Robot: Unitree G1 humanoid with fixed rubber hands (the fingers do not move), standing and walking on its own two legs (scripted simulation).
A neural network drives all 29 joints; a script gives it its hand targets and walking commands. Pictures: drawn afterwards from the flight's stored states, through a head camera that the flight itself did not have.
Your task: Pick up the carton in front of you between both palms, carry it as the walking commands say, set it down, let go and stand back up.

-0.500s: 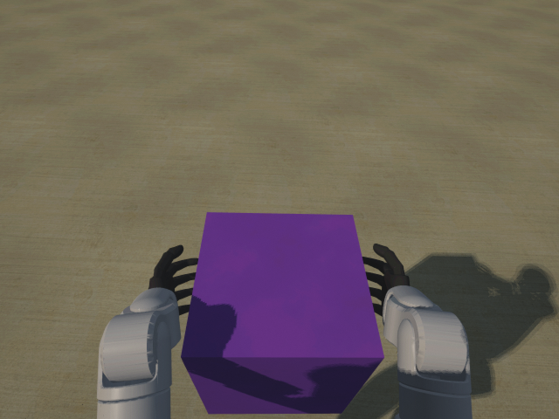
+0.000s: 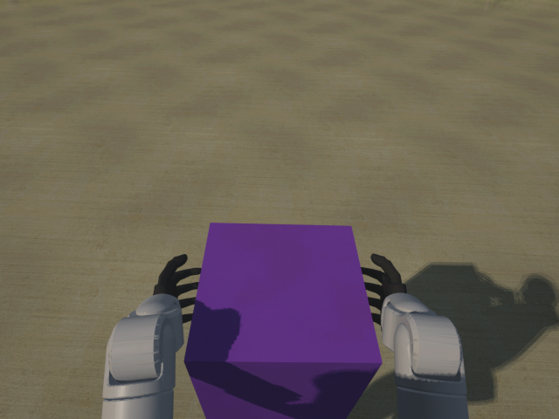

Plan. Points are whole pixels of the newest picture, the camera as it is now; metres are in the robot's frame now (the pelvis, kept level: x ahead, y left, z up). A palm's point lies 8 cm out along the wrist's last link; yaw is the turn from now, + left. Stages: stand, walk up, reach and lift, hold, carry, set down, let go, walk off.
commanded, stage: carry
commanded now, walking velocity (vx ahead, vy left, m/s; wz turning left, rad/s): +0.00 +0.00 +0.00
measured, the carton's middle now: (278, 327) +0.28 +0.00 +0.00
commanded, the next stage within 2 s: hold in 1.54 s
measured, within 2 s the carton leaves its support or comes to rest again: neither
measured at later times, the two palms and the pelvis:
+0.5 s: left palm (167, 338) +0.24 +0.15 +0.04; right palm (384, 335) +0.24 -0.15 +0.04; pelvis -0.04 +0.00 +0.00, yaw +0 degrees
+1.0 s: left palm (159, 338) +0.24 +0.16 +0.04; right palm (376, 335) +0.25 -0.13 +0.04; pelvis -0.04 +0.01 +0.00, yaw +0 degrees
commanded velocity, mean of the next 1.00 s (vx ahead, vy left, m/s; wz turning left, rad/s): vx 0.00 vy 0.00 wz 0.00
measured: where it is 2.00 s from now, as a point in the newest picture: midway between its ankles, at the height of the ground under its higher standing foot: outside the picture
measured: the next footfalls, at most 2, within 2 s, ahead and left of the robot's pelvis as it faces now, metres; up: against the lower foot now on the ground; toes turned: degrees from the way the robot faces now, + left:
none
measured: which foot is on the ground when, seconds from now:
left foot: down 0.00-1.00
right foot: down 0.00-1.00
